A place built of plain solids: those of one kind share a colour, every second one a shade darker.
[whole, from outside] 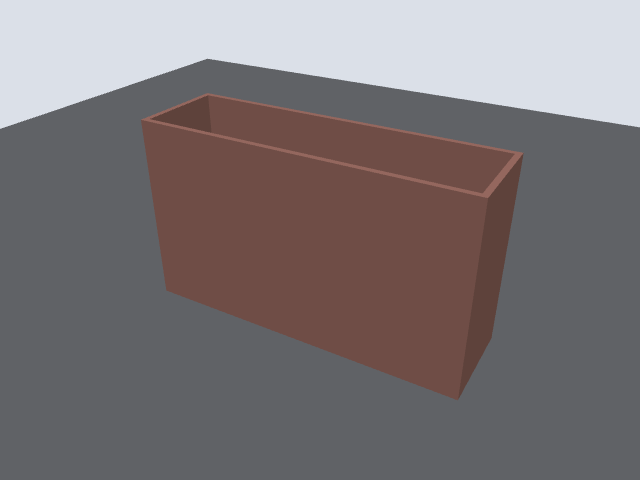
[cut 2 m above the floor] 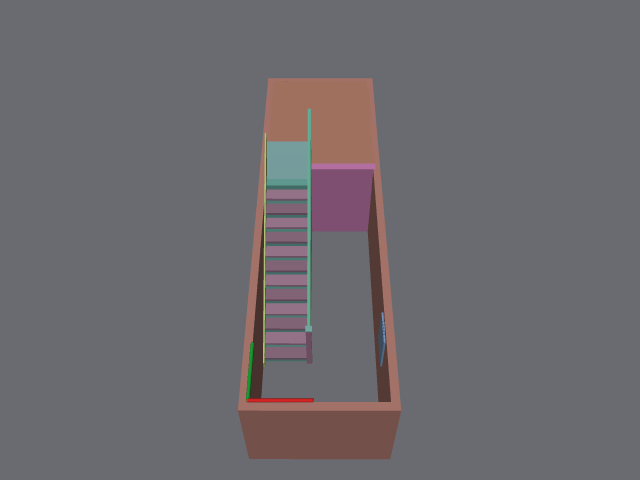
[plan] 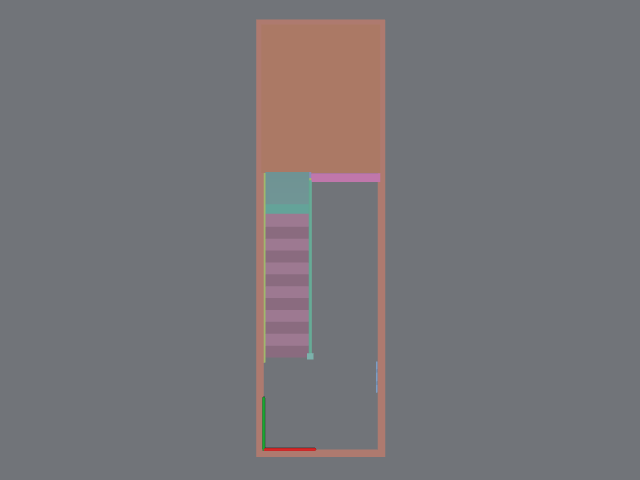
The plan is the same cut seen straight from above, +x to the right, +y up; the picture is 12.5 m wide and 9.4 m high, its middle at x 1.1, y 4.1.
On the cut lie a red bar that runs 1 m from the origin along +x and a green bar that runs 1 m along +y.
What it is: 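A row house's entrance hall, a dwelling of no particular year; the hall below, the landing 2.70 m above it, and between them a joiner's timber flight of 16 risers of about 0.169 m on goings of about 0.233 m, 0.86 m clear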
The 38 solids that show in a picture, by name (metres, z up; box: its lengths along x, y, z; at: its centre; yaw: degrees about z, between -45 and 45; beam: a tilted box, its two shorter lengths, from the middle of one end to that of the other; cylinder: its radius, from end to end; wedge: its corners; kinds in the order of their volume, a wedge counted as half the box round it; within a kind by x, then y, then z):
{
 "upper_1": {"box": [2.33, 2.91, 2.75], "at": [1.11, 6.87, 1.33]},
 "wall_1": {"box": [0.15, 8.57, 5.06], "at": [-0.07, 4.13, 2.48]},
 "wall_2": {"box": [2.53, 0.15, 5.06], "at": [1.11, -0.07, 2.48]},
 "wall_3": {"box": [2.53, 0.15, 5.06], "at": [1.11, 8.35, 2.48]},
 "wall_4": {"box": [0.15, 8.57, 5.06], "at": [2.31, 4.13, 2.48]},
 "carriage_1": {"wedge": [[0.03, 1.85, -0.05], [0.03, 1.85, 0.0], [0.03, 5.43, -0.05], [0.03, 5.43, 2.59], [0.9, 1.85, -0.05], [0.9, 1.85, 0.0], [0.9, 5.43, -0.05], [0.9, 5.43, 2.59]]},
 "upper_edge_1": {"box": [1.35, 0.18, 2.75], "at": [1.6, 5.32, 1.33]},
 "string_1": {"wedge": [[0.0, 1.7, -0.05], [0.0, 1.7, 0.14], [0.0, 5.41, -0.05], [0.0, 5.41, 2.83], [0.03, 1.7, -0.05], [0.03, 1.7, 0.14], [0.03, 5.41, -0.05], [0.03, 5.41, 2.83]]},
 "string_2": {"wedge": [[0.89, 1.82, -0.05], [0.89, 1.82, 0.23], [0.89, 5.31, -0.05], [0.89, 5.31, 2.76], [0.93, 1.82, -0.05], [0.93, 1.82, 0.23], [0.93, 5.31, -0.05], [0.93, 5.31, 2.76]]},
 "rail_1": {"wedge": [[0.88, 1.86, 1.03], [0.88, 1.86, 1.09], [0.88, 5.27, 3.49], [0.88, 5.27, 3.55], [0.94, 1.86, 1.03], [0.94, 1.86, 1.09], [0.94, 5.27, 3.49], [0.94, 5.27, 3.55]]},
 "riser_1": {"wedge": [[0.02, 1.82, -0.05], [0.02, 1.82, 0.12], [0.02, 2.08, 0.05], [0.02, 2.08, 0.12], [0.9, 1.82, -0.05], [0.9, 1.82, 0.11], [0.9, 2.08, 0.04], [0.9, 2.08, 0.11]]},
 "riser_2": {"wedge": [[0.02, 2.05, 0.14], [0.02, 2.05, 0.28], [0.02, 2.32, 0.21], [0.02, 2.32, 0.28], [0.9, 2.05, 0.14], [0.9, 2.05, 0.28], [0.9, 2.32, 0.21], [0.9, 2.32, 0.28]]},
 "riser_3": {"wedge": [[0.02, 2.29, 0.31], [0.02, 2.29, 0.45], [0.02, 2.55, 0.38], [0.02, 2.55, 0.45], [0.9, 2.29, 0.31], [0.9, 2.29, 0.45], [0.9, 2.55, 0.38], [0.9, 2.55, 0.45]]},
 "riser_4": {"wedge": [[0.02, 2.52, 0.48], [0.02, 2.52, 0.62], [0.02, 2.78, 0.55], [0.02, 2.78, 0.62], [0.9, 2.52, 0.48], [0.9, 2.52, 0.62], [0.9, 2.78, 0.55], [0.9, 2.78, 0.62]]},
 "riser_5": {"wedge": [[0.02, 2.75, 0.64], [0.02, 2.75, 0.79], [0.02, 3.02, 0.72], [0.02, 3.02, 0.79], [0.9, 2.75, 0.64], [0.9, 2.75, 0.79], [0.9, 3.02, 0.72], [0.9, 3.02, 0.79]]},
 "riser_6": {"wedge": [[0.02, 2.99, 0.81], [0.02, 2.99, 0.96], [0.02, 3.25, 0.89], [0.02, 3.25, 0.96], [0.9, 2.99, 0.81], [0.9, 2.99, 0.96], [0.9, 3.25, 0.89], [0.9, 3.25, 0.96]]},
 "riser_7": {"wedge": [[0.02, 3.22, 0.98], [0.02, 3.22, 1.13], [0.02, 3.48, 1.06], [0.02, 3.48, 1.13], [0.9, 3.22, 0.98], [0.9, 3.22, 1.13], [0.9, 3.48, 1.06], [0.9, 3.48, 1.13]]},
 "riser_8": {"wedge": [[0.02, 3.45, 1.15], [0.02, 3.45, 1.29], [0.02, 3.71, 1.22], [0.02, 3.71, 1.29], [0.9, 3.45, 1.15], [0.9, 3.45, 1.29], [0.9, 3.71, 1.22], [0.9, 3.71, 1.29]]},
 "riser_9": {"wedge": [[0.02, 3.68, 1.32], [0.02, 3.68, 1.46], [0.02, 3.95, 1.39], [0.02, 3.95, 1.46], [0.9, 3.68, 1.32], [0.9, 3.68, 1.46], [0.9, 3.95, 1.39], [0.9, 3.95, 1.46]]},
 "riser_10": {"wedge": [[0.02, 3.92, 1.49], [0.02, 3.92, 1.63], [0.02, 4.18, 1.56], [0.02, 4.18, 1.63], [0.9, 3.92, 1.49], [0.9, 3.92, 1.63], [0.9, 4.18, 1.56], [0.9, 4.18, 1.63]]},
 "riser_11": {"wedge": [[0.02, 4.15, 1.66], [0.02, 4.15, 1.8], [0.02, 4.41, 1.73], [0.02, 4.41, 1.8], [0.9, 4.15, 1.66], [0.9, 4.15, 1.8], [0.9, 4.41, 1.73], [0.9, 4.41, 1.8]]},
 "riser_12": {"wedge": [[0.02, 4.38, 1.83], [0.02, 4.38, 1.97], [0.02, 4.65, 1.9], [0.02, 4.65, 1.97], [0.9, 4.38, 1.82], [0.9, 4.38, 1.97], [0.9, 4.65, 1.9], [0.9, 4.65, 1.97]]},
 "riser_13": {"wedge": [[0.02, 4.62, 1.99], [0.02, 4.62, 2.14], [0.02, 4.88, 2.07], [0.02, 4.88, 2.14], [0.9, 4.62, 1.99], [0.9, 4.62, 2.14], [0.9, 4.88, 2.07], [0.9, 4.88, 2.14]]},
 "tread_1": {"wedge": [[0.02, 1.8, 0.11], [0.02, 1.8, 0.17], [0.02, 2.08, 0.11], [0.02, 2.08, 0.17], [0.9, 1.8, 0.11], [0.9, 1.8, 0.17], [0.9, 2.08, 0.11], [0.9, 2.08, 0.17]]},
 "tread_2": {"wedge": [[0.02, 2.03, 0.28], [0.02, 2.03, 0.33], [0.02, 2.32, 0.28], [0.02, 2.32, 0.34], [0.9, 2.03, 0.28], [0.9, 2.03, 0.33], [0.9, 2.32, 0.28], [0.9, 2.32, 0.34]]},
 "tread_3": {"wedge": [[0.02, 2.26, 0.44], [0.02, 2.26, 0.5], [0.02, 2.55, 0.44], [0.02, 2.55, 0.51], [0.9, 2.26, 0.44], [0.9, 2.26, 0.5], [0.9, 2.55, 0.44], [0.9, 2.55, 0.51]]},
 "tread_4": {"wedge": [[0.02, 2.5, 0.61], [0.02, 2.5, 0.67], [0.02, 2.78, 0.61], [0.02, 2.78, 0.68], [0.9, 2.5, 0.61], [0.9, 2.5, 0.67], [0.9, 2.78, 0.61], [0.9, 2.78, 0.67]]},
 "tread_5": {"wedge": [[0.02, 2.73, 0.78], [0.02, 2.73, 0.84], [0.02, 3.02, 0.78], [0.02, 3.02, 0.84], [0.9, 2.73, 0.78], [0.9, 2.73, 0.84], [0.9, 3.02, 0.78], [0.9, 3.02, 0.84]]},
 "tread_6": {"wedge": [[0.02, 2.96, 0.95], [0.02, 2.96, 1.01], [0.02, 3.25, 0.95], [0.02, 3.25, 1.01], [0.9, 2.96, 0.95], [0.9, 2.96, 1.01], [0.9, 3.25, 0.95], [0.9, 3.25, 1.01]]},
 "tread_7": {"wedge": [[0.02, 3.2, 1.12], [0.02, 3.2, 1.18], [0.02, 3.48, 1.12], [0.02, 3.48, 1.18], [0.9, 3.2, 1.12], [0.9, 3.2, 1.18], [0.9, 3.48, 1.12], [0.9, 3.48, 1.18]]},
 "tread_8": {"wedge": [[0.02, 3.43, 1.29], [0.02, 3.43, 1.35], [0.02, 3.71, 1.29], [0.02, 3.71, 1.35], [0.9, 3.43, 1.29], [0.9, 3.43, 1.34], [0.9, 3.71, 1.29], [0.9, 3.71, 1.35]]},
 "tread_9": {"wedge": [[0.02, 3.66, 1.46], [0.02, 3.66, 1.51], [0.02, 3.95, 1.46], [0.02, 3.95, 1.52], [0.9, 3.66, 1.45], [0.9, 3.66, 1.51], [0.9, 3.95, 1.45], [0.9, 3.95, 1.52]]},
 "tread_10": {"wedge": [[0.02, 3.9, 1.62], [0.02, 3.9, 1.68], [0.02, 4.18, 1.62], [0.02, 4.18, 1.69], [0.9, 3.9, 1.62], [0.9, 3.9, 1.68], [0.9, 4.18, 1.62], [0.9, 4.18, 1.69]]},
 "tread_11": {"wedge": [[0.02, 4.13, 1.79], [0.02, 4.13, 1.85], [0.02, 4.41, 1.79], [0.02, 4.41, 1.86], [0.9, 4.13, 1.79], [0.9, 4.13, 1.85], [0.9, 4.41, 1.79], [0.9, 4.41, 1.85]]},
 "tread_12": {"wedge": [[0.02, 4.36, 1.96], [0.02, 4.36, 2.02], [0.02, 4.65, 1.96], [0.02, 4.65, 2.02], [0.9, 4.36, 1.96], [0.9, 4.36, 2.02], [0.9, 4.65, 1.96], [0.9, 4.65, 2.02]]},
 "wall_mirror_1": {"box": [0.034, 0.61, 0.81], "at": [2.21, 1.42, 1.5]},
 "newel_foot_1": {"box": [0.11, 0.11, 1.24], "at": [0.91, 1.82, 0.57]},
 "newel_foot_cap_1": {"box": [0.13, 0.13, 0.025], "at": [0.91, 1.82, 1.21]}
}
